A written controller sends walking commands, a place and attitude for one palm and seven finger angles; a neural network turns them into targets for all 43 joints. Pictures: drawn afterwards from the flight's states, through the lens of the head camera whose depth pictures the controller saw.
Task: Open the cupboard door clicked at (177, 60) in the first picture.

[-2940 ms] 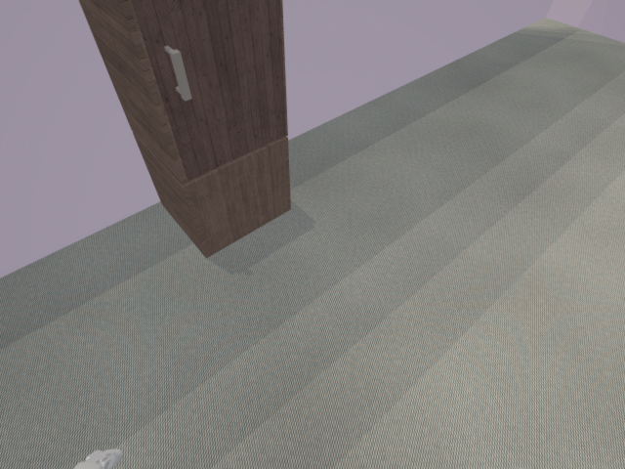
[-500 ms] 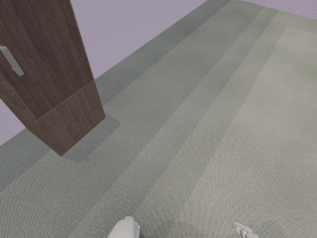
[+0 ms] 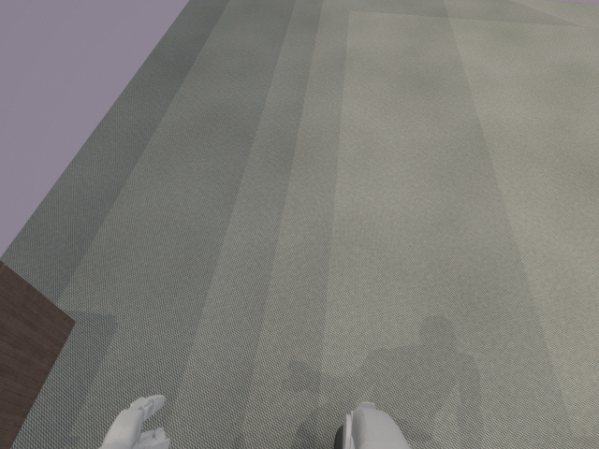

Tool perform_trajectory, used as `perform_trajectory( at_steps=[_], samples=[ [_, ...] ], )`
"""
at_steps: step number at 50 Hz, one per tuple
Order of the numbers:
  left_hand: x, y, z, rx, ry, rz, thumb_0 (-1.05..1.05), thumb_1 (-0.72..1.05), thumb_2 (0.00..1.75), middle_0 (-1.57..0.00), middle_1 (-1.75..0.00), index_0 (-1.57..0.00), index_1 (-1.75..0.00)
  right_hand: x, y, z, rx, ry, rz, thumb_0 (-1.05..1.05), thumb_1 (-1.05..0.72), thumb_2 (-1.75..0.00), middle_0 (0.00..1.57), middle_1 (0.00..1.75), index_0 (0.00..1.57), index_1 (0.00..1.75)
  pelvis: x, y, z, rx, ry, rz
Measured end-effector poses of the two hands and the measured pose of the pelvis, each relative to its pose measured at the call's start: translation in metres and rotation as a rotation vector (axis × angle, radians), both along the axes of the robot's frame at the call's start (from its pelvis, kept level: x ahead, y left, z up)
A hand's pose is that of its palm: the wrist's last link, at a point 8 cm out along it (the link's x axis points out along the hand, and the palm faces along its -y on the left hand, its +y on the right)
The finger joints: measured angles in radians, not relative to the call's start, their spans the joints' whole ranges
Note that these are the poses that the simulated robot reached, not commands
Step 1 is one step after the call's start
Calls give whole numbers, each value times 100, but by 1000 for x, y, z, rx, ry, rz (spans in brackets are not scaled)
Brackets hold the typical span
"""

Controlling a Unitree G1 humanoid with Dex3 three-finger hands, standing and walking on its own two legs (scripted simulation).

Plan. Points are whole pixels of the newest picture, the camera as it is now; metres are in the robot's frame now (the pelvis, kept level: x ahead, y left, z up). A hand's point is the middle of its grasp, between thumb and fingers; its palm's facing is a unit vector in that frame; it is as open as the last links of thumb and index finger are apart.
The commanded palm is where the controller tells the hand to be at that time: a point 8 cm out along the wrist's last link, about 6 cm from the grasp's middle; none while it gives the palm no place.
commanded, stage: walk to a spot facing it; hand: left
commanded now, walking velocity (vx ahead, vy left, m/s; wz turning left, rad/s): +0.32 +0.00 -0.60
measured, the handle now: out of the picture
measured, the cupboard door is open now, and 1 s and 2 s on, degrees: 0 0 0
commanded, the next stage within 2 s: turn to face it in 0.90 s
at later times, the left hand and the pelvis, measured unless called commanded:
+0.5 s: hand (197, 362) +0.27 +0.18 -0.17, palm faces -0.14 -0.96 -0.24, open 7.3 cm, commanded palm none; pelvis +0.20 -0.02 +0.00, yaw -13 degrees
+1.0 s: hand (256, 245) +0.52 +0.09 -0.17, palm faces -0.49 -0.85 -0.18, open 7.4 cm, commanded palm none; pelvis +0.33 -0.03 +0.00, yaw -31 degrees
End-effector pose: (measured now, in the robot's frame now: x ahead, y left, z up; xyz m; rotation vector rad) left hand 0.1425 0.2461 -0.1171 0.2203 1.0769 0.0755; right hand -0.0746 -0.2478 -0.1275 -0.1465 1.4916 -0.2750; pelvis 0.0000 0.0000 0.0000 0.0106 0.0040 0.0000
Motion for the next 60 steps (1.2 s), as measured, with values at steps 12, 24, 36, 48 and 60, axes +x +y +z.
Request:
perform_trajectory(
  at_steps=[12, 24, 36, 48, 60],
  samples=[
    [122, -80, -20, -22, -7, -158, 0, 91, 89, -20, -30, -20, -30, 100, -21, -26, 47, -32, -140, 1, -91, -90, 20, 30, 20, 30, 103, -40, -15, -12, -16, -138],
    [131, -27, -15, 42, 154, -64, 0, 92, 89, -20, -30, -20, -30, 334, -31, 7, -1, -431, -19, 0, -91, -90, 20, 30, 20, 30, 195, -26, -1, -36, 8, -216],
    [218, -5, -34, -3, 297, -156, 1, 91, 89, -19, -30, -19, -30, 388, -2, 23, -92, -432, -113, 0, -90, -90, 21, 30, 20, 30, 286, 3, 1, -48, -10, -364],
    [369, -85, -24, -5, 166, -388, 1, 91, 90, -19, -30, -19, -30, 284, 18, 3, -57, -121, -439, 0, -92, -90, 21, 30, 20, 30, 330, -17, 1, -31, -2, -506],
    [446, -199, -7, 29, -41, -568, 0, 91, 89, -19, -30, -20, -30, 259, 13, -38, 84, -14, -593, 1, -91, -90, 20, 30, 20, 30, 349, -69, -13, -11, -10, -549]
  ],
)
